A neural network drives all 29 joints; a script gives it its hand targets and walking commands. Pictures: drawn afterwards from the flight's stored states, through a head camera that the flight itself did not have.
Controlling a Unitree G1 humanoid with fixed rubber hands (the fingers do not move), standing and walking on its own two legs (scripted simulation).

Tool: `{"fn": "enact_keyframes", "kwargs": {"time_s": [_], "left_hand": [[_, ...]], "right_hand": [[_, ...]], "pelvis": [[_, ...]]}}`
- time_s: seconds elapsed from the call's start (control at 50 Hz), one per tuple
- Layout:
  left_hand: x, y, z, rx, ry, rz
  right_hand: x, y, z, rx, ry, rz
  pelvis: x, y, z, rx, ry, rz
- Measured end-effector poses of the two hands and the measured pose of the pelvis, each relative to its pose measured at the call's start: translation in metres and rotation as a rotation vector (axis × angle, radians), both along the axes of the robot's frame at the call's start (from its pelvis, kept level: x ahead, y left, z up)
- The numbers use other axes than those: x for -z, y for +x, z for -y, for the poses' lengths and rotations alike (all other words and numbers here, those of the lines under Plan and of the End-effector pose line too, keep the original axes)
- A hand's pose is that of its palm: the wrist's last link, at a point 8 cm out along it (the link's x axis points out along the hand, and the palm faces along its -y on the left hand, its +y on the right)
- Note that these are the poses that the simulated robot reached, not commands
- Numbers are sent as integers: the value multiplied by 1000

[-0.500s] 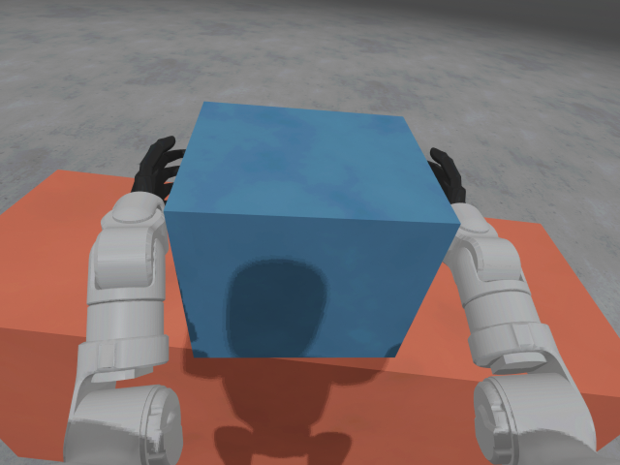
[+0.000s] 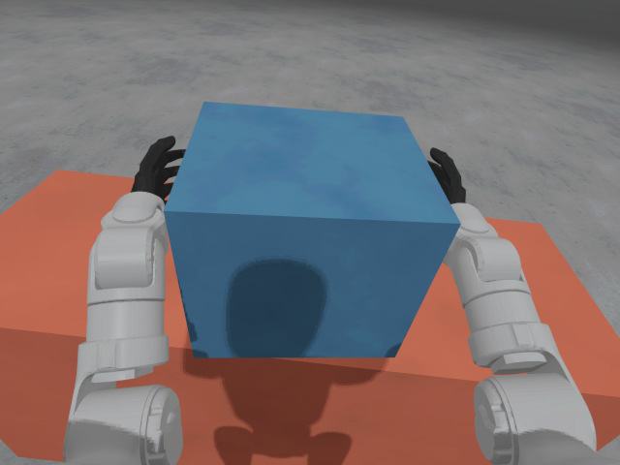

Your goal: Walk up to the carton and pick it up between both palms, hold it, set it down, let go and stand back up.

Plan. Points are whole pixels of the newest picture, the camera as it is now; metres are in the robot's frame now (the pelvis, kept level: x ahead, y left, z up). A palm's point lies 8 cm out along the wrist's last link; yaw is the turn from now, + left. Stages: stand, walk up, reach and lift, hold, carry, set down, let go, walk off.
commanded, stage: hold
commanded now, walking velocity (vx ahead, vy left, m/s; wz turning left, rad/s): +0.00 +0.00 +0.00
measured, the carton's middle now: (302, 233) +0.38 +0.01 +0.16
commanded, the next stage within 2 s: set down in 0.78 s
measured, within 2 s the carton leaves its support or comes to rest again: neither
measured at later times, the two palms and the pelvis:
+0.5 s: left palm (151, 202) +0.35 +0.19 +0.22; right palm (450, 210) +0.36 -0.17 +0.22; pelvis +0.00 +0.00 +0.00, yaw +0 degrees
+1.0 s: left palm (145, 193) +0.36 +0.20 +0.23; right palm (442, 205) +0.37 -0.17 +0.22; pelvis +0.00 +0.00 +0.00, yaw +0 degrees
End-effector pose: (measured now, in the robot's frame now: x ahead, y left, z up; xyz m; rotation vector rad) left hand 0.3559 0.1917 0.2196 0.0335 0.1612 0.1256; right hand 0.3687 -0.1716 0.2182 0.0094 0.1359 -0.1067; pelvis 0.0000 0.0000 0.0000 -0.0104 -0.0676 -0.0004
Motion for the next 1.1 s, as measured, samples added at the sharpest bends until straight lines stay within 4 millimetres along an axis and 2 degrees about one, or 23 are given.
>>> {"fn": "enact_keyframes", "kwargs": {"time_s": [0.6, 0.86, 1.02, 1.1], "left_hand": [[-3, -4, 2, 12, -6, 18], [-3, 0, 0, 7, -8, 18], [-8, 4, -7, 5, -4, 93], [-7, 8, -11, 4, 10, 118]], "right_hand": [[-4, -8, 2, 13, 1, 17], [-4, -4, 0, 9, -3, 18], [-4, 2, -7, 3, -11, 93], [3, 8, -10, -7, -18, 118]], "pelvis": [[0, 0, -2, 1, -1, 7], [0, 0, -3, 1, -1, 14], [1, 4, -2, -10, 3, 29], [0, 7, -1, -17, 7, 45]]}}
